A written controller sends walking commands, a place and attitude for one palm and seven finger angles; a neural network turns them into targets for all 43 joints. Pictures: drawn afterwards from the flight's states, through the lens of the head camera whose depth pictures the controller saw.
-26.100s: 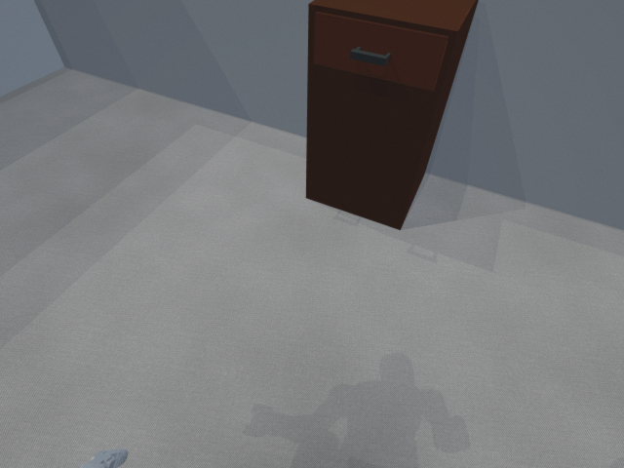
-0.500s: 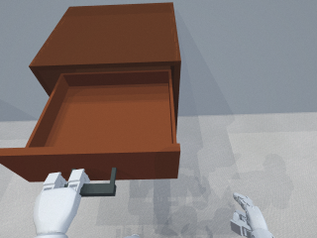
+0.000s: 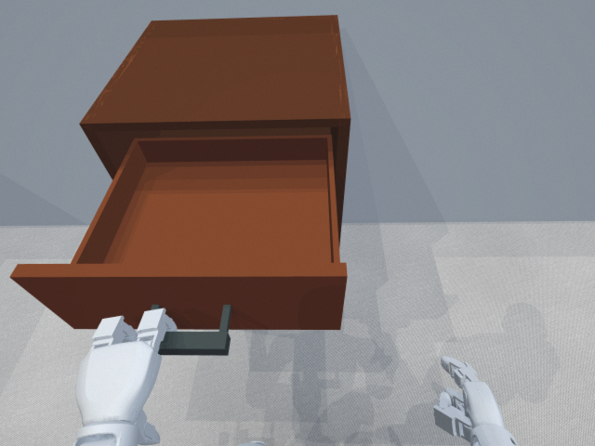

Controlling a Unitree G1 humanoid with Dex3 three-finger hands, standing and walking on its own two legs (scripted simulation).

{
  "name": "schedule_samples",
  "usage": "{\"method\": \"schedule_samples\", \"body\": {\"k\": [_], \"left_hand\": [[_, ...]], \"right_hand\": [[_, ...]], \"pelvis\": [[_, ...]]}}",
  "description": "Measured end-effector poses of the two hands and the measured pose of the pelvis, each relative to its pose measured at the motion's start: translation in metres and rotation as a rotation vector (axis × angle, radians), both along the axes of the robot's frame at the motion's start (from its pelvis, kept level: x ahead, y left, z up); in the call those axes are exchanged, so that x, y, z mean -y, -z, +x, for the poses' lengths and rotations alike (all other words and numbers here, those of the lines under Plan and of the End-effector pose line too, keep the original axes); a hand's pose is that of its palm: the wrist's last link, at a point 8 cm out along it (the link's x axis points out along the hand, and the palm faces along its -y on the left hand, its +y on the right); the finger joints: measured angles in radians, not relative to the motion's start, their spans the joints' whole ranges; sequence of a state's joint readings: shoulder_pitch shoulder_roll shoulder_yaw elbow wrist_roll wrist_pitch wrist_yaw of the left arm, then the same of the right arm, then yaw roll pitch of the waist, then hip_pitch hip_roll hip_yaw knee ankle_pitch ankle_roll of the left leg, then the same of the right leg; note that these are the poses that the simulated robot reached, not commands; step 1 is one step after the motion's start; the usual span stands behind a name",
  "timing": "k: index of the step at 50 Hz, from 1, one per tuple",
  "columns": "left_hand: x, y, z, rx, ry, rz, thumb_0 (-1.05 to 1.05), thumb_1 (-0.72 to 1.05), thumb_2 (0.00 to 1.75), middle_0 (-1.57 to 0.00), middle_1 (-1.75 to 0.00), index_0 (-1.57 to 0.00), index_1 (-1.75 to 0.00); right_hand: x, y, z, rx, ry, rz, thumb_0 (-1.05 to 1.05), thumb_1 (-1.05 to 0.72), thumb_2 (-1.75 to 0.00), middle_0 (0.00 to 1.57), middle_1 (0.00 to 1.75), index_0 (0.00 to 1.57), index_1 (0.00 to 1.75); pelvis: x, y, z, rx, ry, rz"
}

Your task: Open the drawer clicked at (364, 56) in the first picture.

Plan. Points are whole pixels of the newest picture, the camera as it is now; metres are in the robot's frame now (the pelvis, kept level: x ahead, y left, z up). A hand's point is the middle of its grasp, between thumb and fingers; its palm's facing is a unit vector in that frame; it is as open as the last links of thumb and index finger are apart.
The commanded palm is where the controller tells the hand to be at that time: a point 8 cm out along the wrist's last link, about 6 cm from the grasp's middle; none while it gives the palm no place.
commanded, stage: lift the hand off the handle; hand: left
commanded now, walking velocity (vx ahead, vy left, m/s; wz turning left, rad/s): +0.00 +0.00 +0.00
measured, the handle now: (187, 327) +0.26 +0.19 +0.01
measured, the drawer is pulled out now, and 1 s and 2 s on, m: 0.30 0.30 0.30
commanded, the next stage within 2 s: draw the hand back to the body in 1.60 s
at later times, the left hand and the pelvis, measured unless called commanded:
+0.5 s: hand (153, 359) +0.22 +0.22 +0.01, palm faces +0.02 -0.10 -1.00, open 13.5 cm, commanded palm +0.19 +0.22 +0.07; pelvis +0.00 +0.00 +0.01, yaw +0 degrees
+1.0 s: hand (133, 334) +0.22 +0.22 +0.09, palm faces +0.10 -0.11 -0.99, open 13.5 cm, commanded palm +0.19 +0.21 +0.15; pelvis +0.02 +0.00 +0.03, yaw +0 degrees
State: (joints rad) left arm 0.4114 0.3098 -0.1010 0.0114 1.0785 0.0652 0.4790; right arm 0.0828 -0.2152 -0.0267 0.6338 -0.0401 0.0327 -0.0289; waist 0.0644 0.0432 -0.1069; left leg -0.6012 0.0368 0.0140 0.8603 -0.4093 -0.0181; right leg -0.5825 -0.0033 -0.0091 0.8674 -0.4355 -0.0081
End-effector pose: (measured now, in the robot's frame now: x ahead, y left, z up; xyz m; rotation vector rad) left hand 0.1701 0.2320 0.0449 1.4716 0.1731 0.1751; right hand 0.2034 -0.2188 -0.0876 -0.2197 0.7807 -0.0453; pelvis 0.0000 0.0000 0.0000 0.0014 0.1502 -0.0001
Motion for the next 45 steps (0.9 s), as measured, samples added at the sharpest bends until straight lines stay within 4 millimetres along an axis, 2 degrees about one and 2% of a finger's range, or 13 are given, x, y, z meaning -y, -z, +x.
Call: {"method": "schedule_samples", "body": {"k": [8, 14, 23, 33, 45], "left_hand": [[0.012, 0.003, 0.004, 0.011, 0.034, -0.013, 0.0, -0.48, 0.3, -0.32, -1.2, -0.31, -1.2], [0.007, 0.004, 0.017, 0.021, 0.035, 0.025, 0.0, -0.49, 0.3, -0.32, -1.2, -0.31, -1.2], [0.009, -0.009, 0.025, 0.003, 0.009, -0.002, 0.0, -0.49, 0.3, -0.32, -1.2, -0.38, -1.25], [0.012, -0.038, 0.025, 0.034, 0.027, -0.014, 0.0, -0.49, 0.3, -0.32, -1.2, -0.39, -1.24], [0.016, -0.073, 0.025, 0.053, 0.035, -0.017, 0.0, -0.49, 0.3, -0.32, -1.2, -0.4, -1.24]], "right_hand": [[-0.005, 0.003, -0.008, -0.017, -0.008, 0.005, 0.01, -0.9, -0.9, 0.2, 0.3, 0.21, 0.3], [-0.006, 0.008, -0.015, -0.043, 0.006, 0.004, 0.01, -0.9, -0.9, 0.2, 0.3, 0.21, 0.3], [-0.001, 0.006, -0.018, -0.051, 0.039, 0.011, 0.01, -0.9, -0.9, 0.2, 0.3, 0.21, 0.3], [-0.001, -0.011, 0.0, -0.01, 0.018, 0.016, 0.02, -0.9, -0.9, 0.2, 0.3, 0.2, 0.3], [-0.017, -0.029, 0.03, 0.049, -0.044, 0.062, 0.01, -0.9, -0.9, 0.2, 0.3, 0.2, 0.3]], "pelvis": [[-0.001, 0.001, -0.004, 0.003, -0.004, -0.001], [-0.001, 0.0, -0.007, 0.003, -0.005, -0.002], [-0.002, -0.007, -0.002, 0.019, -0.003, 0.0], [-0.001, -0.015, 0.005, 0.057, -0.002, 0.003], [0.003, -0.026, 0.014, 0.099, 0.0, 0.008]]}}
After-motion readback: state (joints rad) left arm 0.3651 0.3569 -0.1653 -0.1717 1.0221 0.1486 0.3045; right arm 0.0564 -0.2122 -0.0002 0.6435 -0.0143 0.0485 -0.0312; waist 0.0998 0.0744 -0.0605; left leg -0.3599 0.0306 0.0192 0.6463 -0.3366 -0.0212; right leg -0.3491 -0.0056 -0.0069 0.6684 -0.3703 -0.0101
